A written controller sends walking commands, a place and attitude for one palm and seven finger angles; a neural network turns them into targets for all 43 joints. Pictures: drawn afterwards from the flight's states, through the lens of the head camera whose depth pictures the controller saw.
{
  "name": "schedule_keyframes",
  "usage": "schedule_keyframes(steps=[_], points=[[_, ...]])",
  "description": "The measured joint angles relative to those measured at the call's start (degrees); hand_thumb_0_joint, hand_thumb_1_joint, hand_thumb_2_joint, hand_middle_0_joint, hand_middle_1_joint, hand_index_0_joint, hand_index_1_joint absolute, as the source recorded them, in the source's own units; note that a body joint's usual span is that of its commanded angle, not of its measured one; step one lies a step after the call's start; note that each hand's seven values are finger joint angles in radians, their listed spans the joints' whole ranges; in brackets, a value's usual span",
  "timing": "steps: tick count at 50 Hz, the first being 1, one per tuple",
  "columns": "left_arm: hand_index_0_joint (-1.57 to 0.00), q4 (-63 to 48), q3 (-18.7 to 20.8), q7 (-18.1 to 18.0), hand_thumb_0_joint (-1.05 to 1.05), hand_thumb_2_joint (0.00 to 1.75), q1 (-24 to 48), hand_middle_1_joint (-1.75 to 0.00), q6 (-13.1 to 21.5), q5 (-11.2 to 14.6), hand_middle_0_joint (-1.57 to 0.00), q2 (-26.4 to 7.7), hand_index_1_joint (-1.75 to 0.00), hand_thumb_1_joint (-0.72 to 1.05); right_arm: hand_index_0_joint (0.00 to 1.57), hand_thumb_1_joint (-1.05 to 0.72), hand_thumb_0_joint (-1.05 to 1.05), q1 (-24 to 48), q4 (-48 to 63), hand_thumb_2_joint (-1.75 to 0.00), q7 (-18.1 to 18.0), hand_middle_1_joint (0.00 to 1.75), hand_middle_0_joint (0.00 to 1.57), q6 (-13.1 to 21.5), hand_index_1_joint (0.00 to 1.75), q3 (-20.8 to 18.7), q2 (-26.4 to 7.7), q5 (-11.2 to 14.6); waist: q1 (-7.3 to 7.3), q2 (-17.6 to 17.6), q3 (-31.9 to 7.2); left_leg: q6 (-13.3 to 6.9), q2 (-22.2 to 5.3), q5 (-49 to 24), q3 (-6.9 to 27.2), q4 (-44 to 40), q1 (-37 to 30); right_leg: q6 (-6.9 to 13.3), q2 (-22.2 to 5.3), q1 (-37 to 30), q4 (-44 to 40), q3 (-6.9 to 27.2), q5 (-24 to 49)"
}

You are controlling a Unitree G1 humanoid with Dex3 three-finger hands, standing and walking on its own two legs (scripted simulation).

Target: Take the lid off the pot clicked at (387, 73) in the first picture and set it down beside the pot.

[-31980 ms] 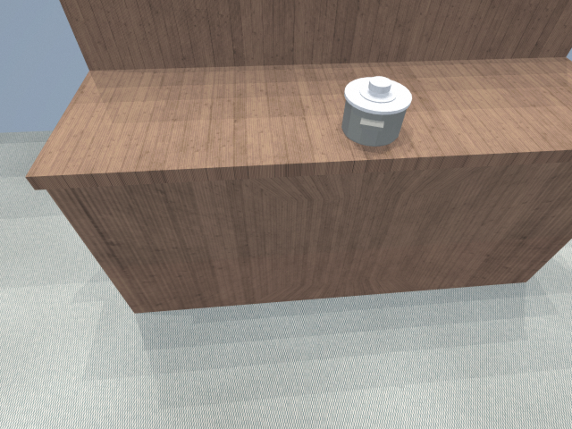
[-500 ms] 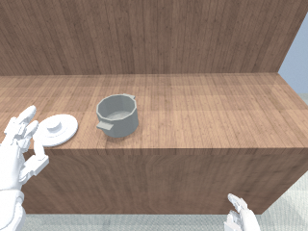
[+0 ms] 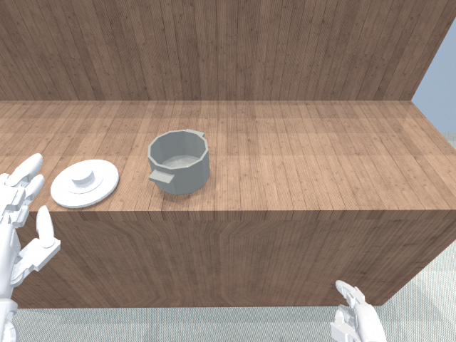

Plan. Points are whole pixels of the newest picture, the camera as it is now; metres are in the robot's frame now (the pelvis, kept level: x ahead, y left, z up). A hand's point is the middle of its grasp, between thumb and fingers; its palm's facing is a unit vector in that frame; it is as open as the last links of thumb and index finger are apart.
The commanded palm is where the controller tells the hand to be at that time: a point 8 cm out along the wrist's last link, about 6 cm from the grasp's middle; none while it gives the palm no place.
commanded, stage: step back with the hand held close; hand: left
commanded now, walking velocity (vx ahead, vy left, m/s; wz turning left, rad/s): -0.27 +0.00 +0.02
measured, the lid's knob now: (82, 174) +0.46 +0.42 -0.01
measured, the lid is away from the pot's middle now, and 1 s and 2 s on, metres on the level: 0.24 0.24 0.24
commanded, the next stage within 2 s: stop stepping back and stand still in 1.14 s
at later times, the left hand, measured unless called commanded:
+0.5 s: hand (13, 291) +0.13 +0.27 +0.15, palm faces +0.36 -0.80 -0.48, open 7.4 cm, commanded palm +0.07 +0.31 +0.17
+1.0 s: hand out of the picture +0.05 +0.26 +0.16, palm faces +0.28 -0.88 -0.40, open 7.4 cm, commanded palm +0.00 +0.32 +0.17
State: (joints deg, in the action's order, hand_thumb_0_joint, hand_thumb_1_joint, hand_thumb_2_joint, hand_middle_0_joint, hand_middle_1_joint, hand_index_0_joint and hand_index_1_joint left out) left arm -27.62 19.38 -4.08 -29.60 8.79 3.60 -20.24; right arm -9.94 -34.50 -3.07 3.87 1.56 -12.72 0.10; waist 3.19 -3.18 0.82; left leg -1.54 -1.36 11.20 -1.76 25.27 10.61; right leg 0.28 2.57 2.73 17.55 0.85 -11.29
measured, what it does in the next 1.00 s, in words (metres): walks backwards: right foot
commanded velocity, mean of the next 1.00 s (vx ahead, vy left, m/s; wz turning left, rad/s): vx -0.32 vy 0.00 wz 0.04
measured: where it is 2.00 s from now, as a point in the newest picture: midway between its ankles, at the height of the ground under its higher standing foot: outside the picture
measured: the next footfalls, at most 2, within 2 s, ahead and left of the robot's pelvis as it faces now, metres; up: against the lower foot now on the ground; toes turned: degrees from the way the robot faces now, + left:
right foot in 0.92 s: -0.17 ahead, -0.09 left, +0.00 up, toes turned -3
left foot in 1.06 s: -0.01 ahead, +0.11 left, +0.00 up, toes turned -3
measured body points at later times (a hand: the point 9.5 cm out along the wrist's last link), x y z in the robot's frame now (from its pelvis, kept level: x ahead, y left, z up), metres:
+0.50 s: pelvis -0.06 +0.03 -0.02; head -0.04 +0.03 +0.43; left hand +0.10 +0.31 +0.18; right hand +0.12 -0.20 -0.09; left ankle +0.03 +0.10 -0.74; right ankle -0.05 -0.11 -0.75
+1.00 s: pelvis -0.14 +0.05 -0.02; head -0.14 +0.07 +0.43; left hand +0.03 +0.31 +0.18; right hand +0.02 -0.19 -0.09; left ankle +0.01 +0.10 -0.74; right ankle -0.21 -0.08 -0.75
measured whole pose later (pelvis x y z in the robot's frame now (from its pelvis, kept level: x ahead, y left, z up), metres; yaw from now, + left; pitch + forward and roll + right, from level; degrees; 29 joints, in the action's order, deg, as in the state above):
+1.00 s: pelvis -0.14 +0.05 -0.02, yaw -3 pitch +0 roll -5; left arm -35.8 18.3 -6.5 -35.0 14.2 2.9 -22.5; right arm -11.2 -35.6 -3.2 6.0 -0.2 -10.8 -0.3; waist 1.8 -2.1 -0.1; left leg -0.9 -1.4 10.3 -2.0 32.2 29.5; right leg -0.2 4.2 6.9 25.0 -0.7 -17.5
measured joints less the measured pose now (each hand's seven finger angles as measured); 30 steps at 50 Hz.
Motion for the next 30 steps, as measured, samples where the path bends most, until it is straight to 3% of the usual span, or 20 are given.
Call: schedule_keyframes(steps=[5,11,17,23,26,30], points=[[-0.21,-1.0,-1.5,0.7,0.01,0.9,-2.5,-0.3,0.5,-0.3,-0.21,0.1,-0.3,0.89,0.2,-0.91,0.01,-0.4,1.9,-0.9,-0.3,0.3,0.2,-1.8,0.3,-1.6,-1.1,0.6,-1.48,0.7,0.8,-1.1,0.9,-0.7,-1.3,-0.1,2.3,-1.2,-1.1,3.6,2.1,1.1,-0.1],[-0.21,-3.6,-0.9,0.6,0.01,0.9,-6.0,-0.31,0.3,-0.3,-0.21,-2.6,-0.3,0.89,0.2,-0.91,0.01,-1.6,3.9,-0.9,-0.8,0.3,0.2,-3.4,0.3,-2.6,-0.5,1.2,-2.8,3.0,2.0,-2.2,2.0,-1.3,-2.2,0.8,4.5,-2.2,-2.2,7.1,5.5,1.8,-0.7],[-0.21,-7.0,1.7,-0.4,0.02,0.9,-7.0,-0.31,1.5,-0.6,-0.21,-4.2,-0.3,0.89,0.2,-0.91,0.01,-2.8,5.2,-0.9,-0.8,0.3,0.2,-2.3,0.3,-2.3,0.3,1.2,-2.53,4.0,3.0,-3.1,2.8,-1.4,-2.5,3.5,7.0,-1.9,-2.9,11.0,11.5,1.5,-1.8],[-0.21,-7.0,3.1,-1.3,0.01,0.9,-6.4,-0.31,3.1,-1.3,-0.21,-2.5,-0.3,0.89,0.2,-0.91,0.01,-3.6,5.1,-0.9,-0.8,0.3,0.2,0.2,0.3,-1.6,0.8,1.2,-1.86,2.0,1.3,-3.4,2.9,-0.9,-2.2,7.3,11.2,-1.4,-2.2,11.7,15.4,0.9,-6.4],[-0.21,-5.6,1.9,-1.7,0.01,0.9,-5.1,-0.31,3.3,-1.1,-0.21,-0.3,-0.3,0.89,0.2,-0.91,0.01,-2.9,3.8,-0.9,-0.6,0.3,0.2,0.7,0.3,-1.6,0.9,1.1,-1.82,0.3,1.5,-2.6,2.1,0.5,-1.4,9.0,13.0,-1.8,-1.4,12.4,14.6,0.2,-5.0],[-0.21,-6.3,-0.3,-2.0,0.01,0.9,-4.9,-0.31,3.3,-1.1,-0.21,0.7,-0.3,0.89,0.2,-0.91,0.01,-3.0,1.8,-0.9,-0.2,0.3,0.2,0.4,0.3,-1.7,1.1,0.7,-2.18,0.6,1.5,-1.2,2.0,2.4,-0.1,10.4,14.2,-1.7,-0.8,12.5,13.6,-0.3,-3.5]])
